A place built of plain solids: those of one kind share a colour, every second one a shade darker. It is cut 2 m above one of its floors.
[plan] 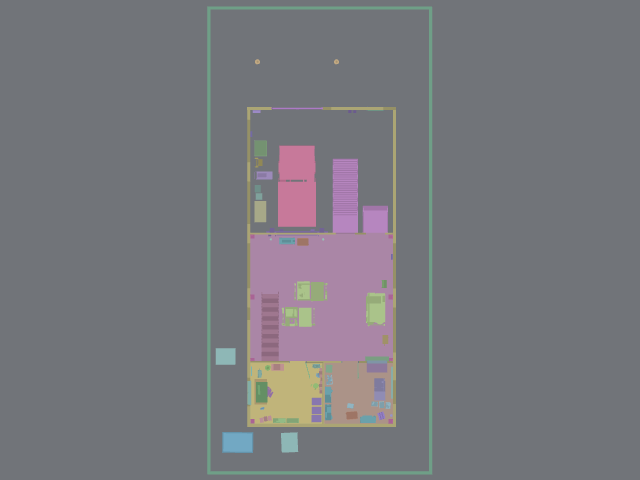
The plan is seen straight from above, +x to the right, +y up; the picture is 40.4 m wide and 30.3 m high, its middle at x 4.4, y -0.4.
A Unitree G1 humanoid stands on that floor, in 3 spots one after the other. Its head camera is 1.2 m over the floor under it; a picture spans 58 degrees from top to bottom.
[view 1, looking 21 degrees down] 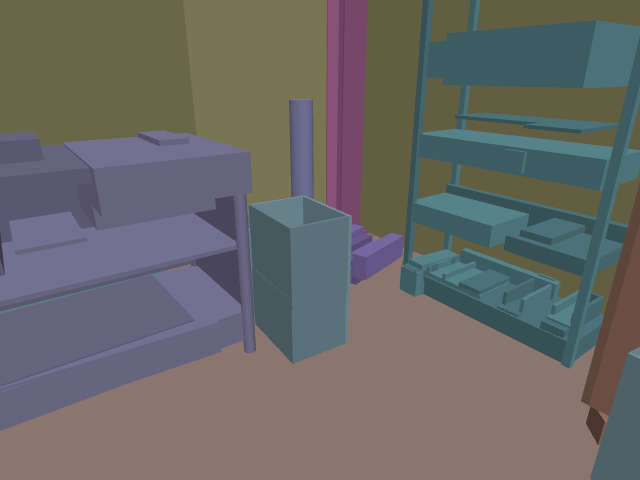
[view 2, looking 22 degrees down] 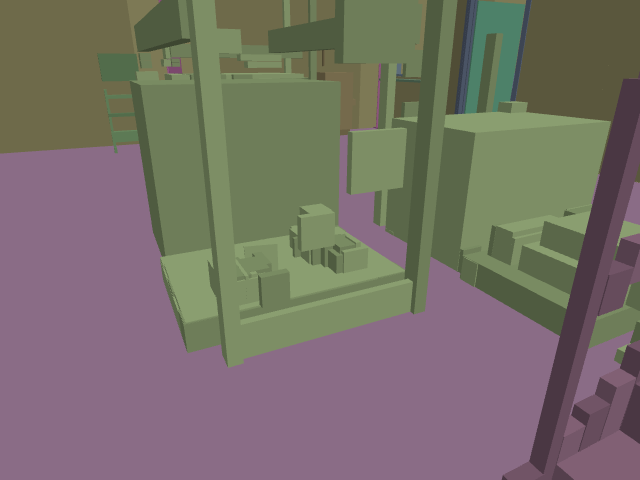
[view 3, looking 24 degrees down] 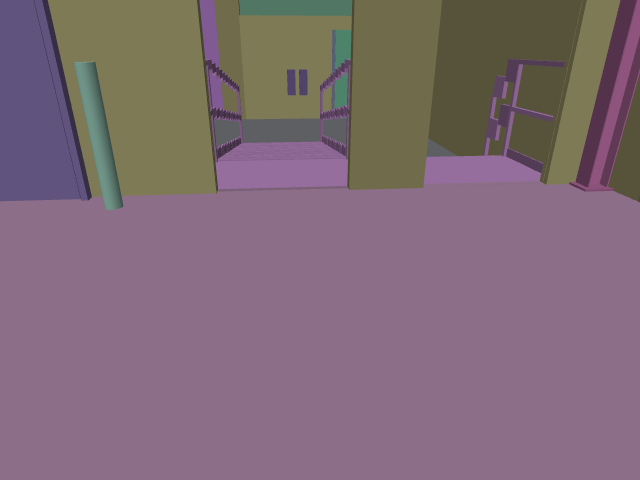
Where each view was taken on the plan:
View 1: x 6.30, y -9.75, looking -36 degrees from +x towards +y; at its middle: euro_bin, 1.78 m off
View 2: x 1.25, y -2.84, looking -26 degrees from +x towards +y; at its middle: rack1n_low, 1.87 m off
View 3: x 6.00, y -3.85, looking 85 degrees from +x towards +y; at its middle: raised_floor_stock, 2.95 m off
